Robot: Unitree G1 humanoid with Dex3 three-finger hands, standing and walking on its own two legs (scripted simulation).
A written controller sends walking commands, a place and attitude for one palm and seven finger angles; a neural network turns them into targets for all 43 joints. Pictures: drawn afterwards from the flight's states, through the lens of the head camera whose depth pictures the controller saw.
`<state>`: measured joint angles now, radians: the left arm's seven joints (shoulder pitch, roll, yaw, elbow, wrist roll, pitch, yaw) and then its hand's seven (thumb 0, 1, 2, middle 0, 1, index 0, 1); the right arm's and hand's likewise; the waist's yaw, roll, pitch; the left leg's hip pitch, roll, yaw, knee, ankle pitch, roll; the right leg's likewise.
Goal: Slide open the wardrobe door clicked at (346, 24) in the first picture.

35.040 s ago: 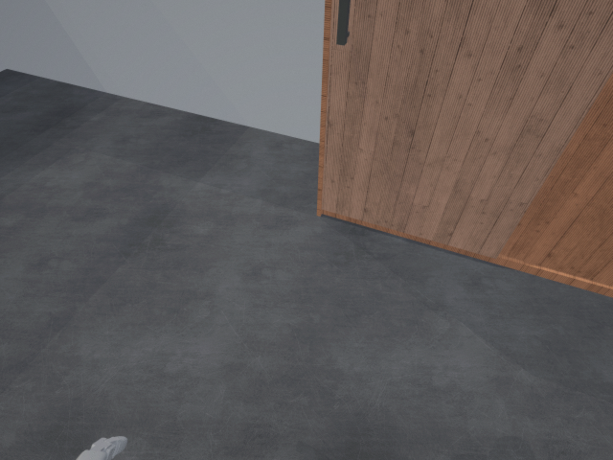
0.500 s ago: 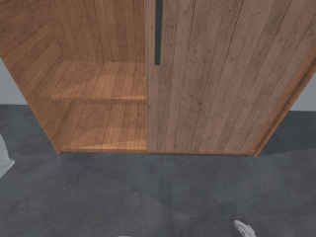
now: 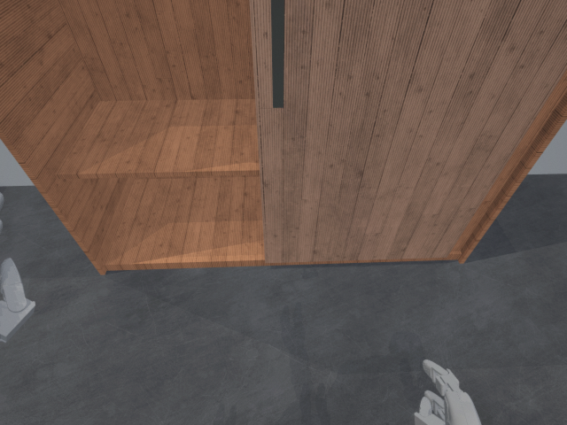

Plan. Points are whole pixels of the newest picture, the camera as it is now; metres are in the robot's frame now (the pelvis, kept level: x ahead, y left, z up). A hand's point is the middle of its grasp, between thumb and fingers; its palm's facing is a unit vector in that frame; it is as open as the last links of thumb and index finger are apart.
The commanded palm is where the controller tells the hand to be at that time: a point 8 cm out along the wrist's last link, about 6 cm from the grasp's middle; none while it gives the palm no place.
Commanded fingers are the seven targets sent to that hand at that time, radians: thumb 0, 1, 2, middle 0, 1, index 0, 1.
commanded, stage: let the arm hang, fingers relaxed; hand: left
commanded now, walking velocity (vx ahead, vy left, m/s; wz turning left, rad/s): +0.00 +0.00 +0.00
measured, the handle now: (277, 26) +0.81 +0.07 +0.21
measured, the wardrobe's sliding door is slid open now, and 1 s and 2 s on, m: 0.67 0.67 0.67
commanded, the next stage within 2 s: look to check the result in 1.20 s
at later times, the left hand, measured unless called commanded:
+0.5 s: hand out of the picture -0.02 +0.21 -0.18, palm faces +0.00 -0.98 -0.18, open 7.1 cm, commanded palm none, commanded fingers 0.00 0.90 0.90 -0.20 -0.30 -0.20 -0.30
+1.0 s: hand out of the picture +0.03 +0.27 -0.15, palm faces -0.01 -0.95 -0.31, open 7.4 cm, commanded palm none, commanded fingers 0.00 0.90 0.90 -0.20 -0.30 -0.20 -0.30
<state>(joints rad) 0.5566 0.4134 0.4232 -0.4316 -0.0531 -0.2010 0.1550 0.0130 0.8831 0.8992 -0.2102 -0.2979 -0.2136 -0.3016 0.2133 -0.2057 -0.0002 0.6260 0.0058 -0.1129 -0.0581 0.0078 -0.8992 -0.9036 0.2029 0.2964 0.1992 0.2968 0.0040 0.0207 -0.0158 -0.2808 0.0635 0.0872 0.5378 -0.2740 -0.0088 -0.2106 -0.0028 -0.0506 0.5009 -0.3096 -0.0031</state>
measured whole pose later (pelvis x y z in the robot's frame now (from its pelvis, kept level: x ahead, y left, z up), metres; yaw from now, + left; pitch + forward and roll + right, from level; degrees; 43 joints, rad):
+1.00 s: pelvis -0.03 +0.04 +0.01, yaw +1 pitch -1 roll +0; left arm 0.15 0.30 0.00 1.10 0.01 -0.01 0.00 0.01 0.90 0.90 -0.20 -0.30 -0.20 -0.30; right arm 0.17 -0.28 -0.01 1.10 -0.02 0.00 0.01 0.00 -0.90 -0.90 0.20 0.30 0.20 0.30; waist 0.00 0.02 0.02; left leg -0.23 -0.01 0.10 0.41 -0.17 0.05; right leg -0.17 -0.07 -0.05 0.41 -0.22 0.05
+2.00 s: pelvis +0.01 +0.01 +0.01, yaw +1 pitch +0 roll +0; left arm 0.11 0.32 -0.01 1.13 0.01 -0.02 0.00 0.01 0.90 0.90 -0.20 -0.30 -0.20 -0.30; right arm 0.09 -0.33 0.00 1.12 -0.02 -0.01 0.00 0.00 -0.90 -0.90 0.20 0.30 0.20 0.30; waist 0.00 0.00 0.04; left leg -0.13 0.01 0.08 0.30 -0.17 0.01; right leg -0.06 -0.04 -0.07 0.28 -0.22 0.02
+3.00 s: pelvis +0.01 +0.00 +0.02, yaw +1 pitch -1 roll +0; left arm 0.12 0.32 -0.01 1.13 0.01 -0.02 0.00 0.01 0.90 0.90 -0.20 -0.30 -0.20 -0.30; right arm 0.11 -0.33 0.00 1.13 -0.02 -0.01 0.00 0.00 -0.90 -0.90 0.20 0.30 0.20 0.30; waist 0.00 0.00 0.04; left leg -0.11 0.03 0.08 0.28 -0.15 0.00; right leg -0.04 -0.02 -0.06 0.26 -0.20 0.00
